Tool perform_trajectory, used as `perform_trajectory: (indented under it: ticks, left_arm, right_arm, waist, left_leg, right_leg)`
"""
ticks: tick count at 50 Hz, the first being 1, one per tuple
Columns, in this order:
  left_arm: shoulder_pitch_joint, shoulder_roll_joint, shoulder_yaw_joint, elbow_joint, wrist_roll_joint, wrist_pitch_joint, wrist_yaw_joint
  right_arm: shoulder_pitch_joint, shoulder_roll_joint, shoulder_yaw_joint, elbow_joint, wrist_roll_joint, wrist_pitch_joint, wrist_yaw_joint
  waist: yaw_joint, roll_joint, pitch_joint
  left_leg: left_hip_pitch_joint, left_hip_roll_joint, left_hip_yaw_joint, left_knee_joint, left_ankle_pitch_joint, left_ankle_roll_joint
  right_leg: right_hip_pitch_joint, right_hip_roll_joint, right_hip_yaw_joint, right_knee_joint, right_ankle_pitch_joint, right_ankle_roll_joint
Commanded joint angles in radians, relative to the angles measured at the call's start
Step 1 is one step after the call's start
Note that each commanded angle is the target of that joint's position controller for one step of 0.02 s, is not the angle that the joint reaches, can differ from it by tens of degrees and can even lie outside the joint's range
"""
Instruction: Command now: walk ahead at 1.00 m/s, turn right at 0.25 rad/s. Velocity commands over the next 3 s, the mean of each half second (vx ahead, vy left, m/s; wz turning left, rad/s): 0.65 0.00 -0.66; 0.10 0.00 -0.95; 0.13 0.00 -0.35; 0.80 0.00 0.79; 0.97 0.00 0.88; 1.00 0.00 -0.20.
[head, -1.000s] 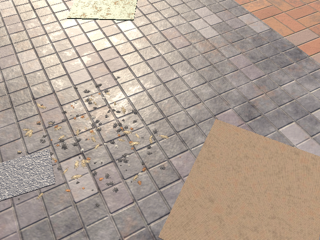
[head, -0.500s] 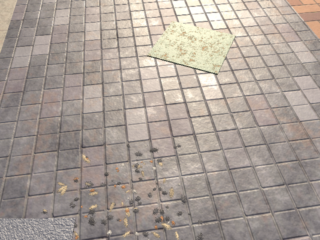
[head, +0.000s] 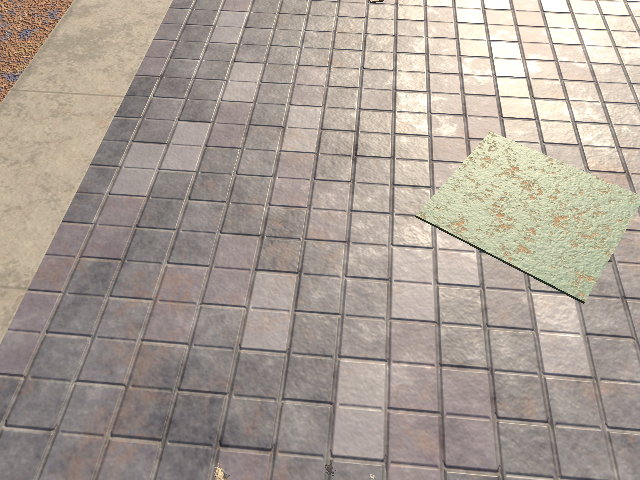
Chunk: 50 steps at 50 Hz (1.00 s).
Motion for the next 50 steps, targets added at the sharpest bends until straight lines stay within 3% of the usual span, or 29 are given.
perform_trajectory:
  ticks: [1, 5, 7, 8, 9, 10, 11, 12, 13, 14, 16, 18, 20, 21, 23, 25, 27, 28, 29, 30, 31, 32, 35, 37, 40, 46, 48, 49, 50]
  left_arm:
    - [-0.09, 0.044, 0.006, -0.054, -0.021, -0.012, -0.019]
    - [-0.085, 0.094, 0.02, -0.028, -0.016, -0.021, -0.025]
    - [0.06, 0.149, 0.04, 0.018, -0.008, -0.009, -0.02]
    - [0.249, 0.187, 0.058, 0.078, -0.003, -0.007, -0.015]
    - [0.483, 0.216, 0.078, 0.142, 0.004, -0.008, -0.005]
    - [0.555, 0.25, 0.096, 0.178, 0.004, -0.002, 0.011]
    - [0.444, 0.347, 0.118, 0.152, 0.023, 0.0, 0.012]
    - [0.374, 0.316, 0.131, 0.096, -0.008, 0.007, 0.017]
    - [0.302, 0.247, 0.112, 0.082, -0.016, 0.013, 0.027]
    - [0.194, 0.126, 0.074, 0.007, -0.032, -0.024, 0.01]
    - [0.089, 0.156, 0.076, -0.027, -0.029, -0.047, 0.011]
    - [0.054, 0.195, 0.088, -0.045, -0.039, -0.047, 0.025]
    - [0.104, 0.24, 0.11, -0.032, -0.044, -0.016, 0.052]
    - [0.148, 0.25, 0.118, -0.019, -0.052, 0.002, 0.062]
    - [0.188, 0.231, 0.121, -0.008, -0.066, 0.034, 0.076]
    - [0.168, 0.19, 0.117, -0.029, -0.062, 0.052, 0.086]
    - [0.101, 0.137, 0.106, -0.071, -0.052, 0.058, 0.088]
    - [0.137, 0.059, 0.081, -0.095, -0.027, 0.059, 0.083]
    - [0.296, 0.049, 0.069, -0.111, -0.021, 0.049, 0.068]
    - [0.399, 0.141, 0.078, -0.104, -0.034, 0.049, 0.042]
    - [0.311, 0.21, 0.1, -0.089, -0.059, 0.06, 0.038]
    - [0.208, 0.243, 0.113, -0.088, -0.058, 0.078, 0.047]
    - [0.12, 0.173, 0.099, -0.14, -0.047, 0.104, 0.062]
    - [0.111, 0.124, 0.086, -0.157, -0.045, 0.093, 0.061]
    - [0.097, 0.136, 0.087, -0.159, -0.044, 0.092, 0.053]
    - [0.06, 0.171, 0.11, -0.166, -0.044, 0.115, 0.025]
    - [0.102, 0.17, 0.125, -0.146, -0.042, 0.12, 0.022]
    - [0.161, 0.203, 0.144, -0.126, -0.038, 0.12, 0.03]
    - [0.209, 0.34, 0.177, -0.139, -0.033, 0.112, 0.05]
  right_arm:
    - [0.002, -0.113, -0.018, -0.047, 0.007, -0.045, 0.001]
    - [0.021, -0.143, -0.011, -0.022, -0.005, -0.049, -0.032]
    - [-0.012, -0.189, -0.022, -0.029, -0.029, -0.025, -0.062]
    - [-0.057, -0.201, -0.027, -0.046, -0.04, -0.007, -0.073]
    - [-0.153, -0.226, -0.036, -0.075, -0.035, 0.006, -0.079]
    - [-0.203, -0.141, -0.017, -0.104, -0.034, -0.007, -0.063]
    - [-0.081, -0.043, 0.01, -0.179, 0.022, -0.023, -0.051]
    - [-0.108, -0.097, 0.025, -0.196, 0.0, -0.037, -0.051]
    - [-0.164, -0.107, 0.03, -0.207, -0.007, -0.043, -0.04]
    - [-0.214, -0.132, 0.015, -0.251, 0.028, -0.056, -0.018]
    - [-0.197, -0.144, 0.005, -0.254, 0.011, -0.033, -0.011]
    - [-0.245, -0.113, 0.013, -0.291, -0.015, -0.022, -0.03]
    - [-0.308, -0.05, 0.032, -0.311, -0.019, -0.015, -0.042]
    - [-0.33, -0.042, 0.033, -0.321, -0.006, -0.008, -0.044]
    - [-0.376, -0.068, 0.02, -0.348, 0.021, 0.005, -0.043]
    - [-0.403, -0.098, 0.006, -0.362, 0.027, 0.006, -0.038]
    - [-0.286, -0.121, -0.013, -0.321, 0.009, -0.008, -0.037]
    - [-0.188, -0.147, -0.017, -0.304, -0.013, -0.006, -0.047]
    - [-0.186, -0.143, -0.006, -0.332, -0.046, 0.01, -0.047]
    - [-0.227, -0.171, -0.025, -0.325, -0.024, 0.027, -0.048]
    - [-0.302, -0.129, -0.027, -0.347, -0.013, 0.037, -0.058]
    - [-0.329, -0.074, -0.01, -0.361, -0.009, 0.053, -0.066]
    - [-0.376, -0.102, -0.018, -0.337, -0.013, 0.079, -0.07]
    - [-0.341, -0.119, -0.032, -0.309, -0.018, 0.079, -0.07]
    - [-0.354, -0.139, -0.048, -0.294, -0.008, 0.078, -0.066]
    - [-0.367, -0.184, -0.077, -0.261, 0.017, 0.079, -0.045]
    - [-0.354, -0.164, -0.078, -0.246, 0.03, 0.08, -0.041]
    - [-0.306, -0.126, -0.072, -0.225, 0.03, 0.086, -0.037]
    - [-0.27, -0.086, -0.064, -0.243, 0.0, 0.094, -0.033]
  waist:
    - [-0.014, 0.018, 0.09]
    - [0.011, 0.073, 0.017]
    - [0.106, 0.146, -0.075]
    - [0.197, 0.144, -0.138]
    - [0.326, 0.123, -0.178]
    - [0.315, -0.065, -0.172]
    - [0.141, -0.322, -0.316]
    - [0.169, -0.046, -0.398]
    - [0.118, 0.066, -0.237]
    - [0.076, 0.125, -0.148]
    - [-0.014, 0.12, -0.013]
    - [-0.031, 0.118, 0.041]
    - [0.016, 0.059, -0.041]
    - [0.043, 0.016, -0.104]
    - [0.071, -0.04, -0.161]
    - [0.068, -0.088, -0.148]
    - [0.001, -0.092, -0.198]
    - [0.0, 0.048, -0.327]
    - [0.077, 0.267, -0.449]
    - [0.117, 0.302, -0.511]
    - [0.089, 0.21, -0.421]
    - [0.054, 0.092, -0.296]
    - [0.069, 0.101, -0.109]
    - [0.064, 0.136, -0.141]
    - [0.066, 0.145, -0.198]
    - [0.064, 0.187, -0.161]
    - [0.087, 0.155, -0.162]
    - [0.096, 0.069, -0.138]
    - [0.068, -0.261, -0.093]
  left_leg:
    - [-0.191, 0.245, -0.003, -0.211, 0.611, -0.052]
    - [0.081, 0.289, 0.096, -0.145, 1.153, -0.133]
    - [0.158, 0.337, 0.125, 0.086, 1.462, -0.167]
    - [0.124, 0.336, 0.134, 0.34, 1.512, -0.18]
    - [-0.021, 0.319, 0.138, 0.713, 1.402, -0.189]
    - [-0.34, 0.16, 0.12, 1.164, 0.359, -0.192]
    - [-0.831, 0.03, -0.025, 1.556, -0.324, -0.259]
    - [-0.839, 0.108, -0.15, 1.503, -0.194, -0.218]
    - [-0.807, 0.162, -0.156, 1.375, -0.127, -0.195]
    - [-0.771, 0.163, -0.186, 1.306, -0.163, -0.183]
    - [-0.658, 0.218, -0.167, 1.104, -0.143, -0.195]
    - [-0.516, 0.199, -0.089, 0.764, -0.08, -0.231]
    - [-0.385, 0.117, -0.035, 0.491, 0.093, -0.261]
    - [-0.337, 0.08, -0.035, 0.404, 0.195, -0.27]
    - [-0.311, 0.049, -0.069, 0.271, 0.299, -0.278]
    - [-0.314, 0.067, -0.126, 0.176, 0.341, -0.269]
    - [-0.166, 0.155, -0.164, 0.05, 0.514, -0.223]
    - [0.093, 0.382, -0.344, 0.138, 0.782, -0.124]
    - [0.272, 0.619, -0.641, 0.204, 1.113, 0.06]
    - [0.27, 0.749, -0.779, 0.213, 0.904, 0.181]
    - [0.181, 0.66, -0.693, 0.165, 0.551, 0.175]
    - [0.034, 0.549, -0.514, 0.131, 0.351, 0.096]
    - [-0.265, 0.398, -0.265, 0.042, 0.326, 0.025]
    - [-0.239, 0.42, -0.208, 0.027, 0.428, 0.055]
    - [-0.213, 0.475, -0.154, 0.021, 0.423, 0.072]
    - [-0.245, 0.505, -0.013, 0.043, 0.22, 0.008]
    - [-0.271, 0.483, 0.052, 0.144, 0.118, -0.061]
    - [-0.364, 0.431, 0.105, 0.279, 0.007, -0.125]
    - [-0.662, 0.294, 0.203, 0.632, -0.305, -0.24]
  right_leg:
    - [0.164, 0.063, -0.088, -0.217, 0.248, -0.056]
    - [0.234, 0.198, -0.182, -0.345, 0.297, -0.11]
    - [0.37, 0.276, -0.203, -0.333, 0.153, -0.13]
    - [0.523, 0.312, -0.201, -0.331, 0.101, -0.144]
    - [0.725, 0.267, -0.119, -0.413, 0.127, -0.194]
    - [0.942, 0.149, 0.014, -0.359, 0.233, -0.25]
    - [1.277, -0.131, 0.591, -0.397, 0.548, -0.494]
    - [1.205, -0.144, 0.676, -0.517, 0.441, -0.492]
    - [0.998, -0.106, 0.586, -0.578, 0.353, -0.439]
    - [0.813, -0.056, 0.584, -0.673, 0.197, -0.394]
    - [0.507, 0.023, 0.443, -0.722, 0.297, -0.354]
    - [0.274, 0.15, 0.289, -0.701, 0.479, -0.295]
    - [0.243, 0.231, 0.212, -0.614, 0.591, -0.219]
    - [0.277, 0.242, 0.225, -0.58, 0.551, -0.172]
    - [0.355, 0.256, 0.289, -0.518, 0.37, -0.107]
    - [0.42, 0.255, 0.366, -0.45, 0.191, -0.076]
    - [0.448, 0.293, 0.351, -0.233, 0.079, -0.025]
    - [0.318, 0.347, 0.251, 0.039, -0.337, 0.021]
    - [0.162, 0.397, 0.201, 0.243, -0.711, 0.059]
    - [0.097, 0.271, 0.193, 0.45, -0.654, 0.085]
    - [0.026, 0.213, 0.148, 0.524, -0.538, 0.107]
    - [0.019, 0.177, 0.113, 0.492, -0.439, 0.116]
    - [0.113, 0.146, 0.038, 0.313, -0.338, 0.118]
    - [0.136, 0.128, 0.014, 0.226, -0.328, 0.111]
    - [0.197, 0.084, 0.019, 0.107, -0.253, 0.092]
    - [0.375, 0.099, -0.06, -0.184, -0.212, 0.026]
    - [0.49, 0.144, -0.091, -0.356, -0.146, -0.019]
    - [0.59, 0.147, -0.026, -0.457, -0.088, -0.063]
    - [0.728, -0.106, 0.367, -0.555, 0.241, -0.187]
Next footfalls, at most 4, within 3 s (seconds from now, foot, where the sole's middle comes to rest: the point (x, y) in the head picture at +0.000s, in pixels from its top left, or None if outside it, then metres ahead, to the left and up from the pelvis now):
0.18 right None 0.40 -0.11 -0.77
0.56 left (339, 383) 0.71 -0.05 -0.77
0.98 right None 0.48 -0.20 -0.77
1.36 left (367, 390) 0.69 -0.11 -0.77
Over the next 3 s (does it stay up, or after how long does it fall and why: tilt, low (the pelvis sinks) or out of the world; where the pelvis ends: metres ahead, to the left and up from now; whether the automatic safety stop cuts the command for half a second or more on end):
stays up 1.64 -0.58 -0.01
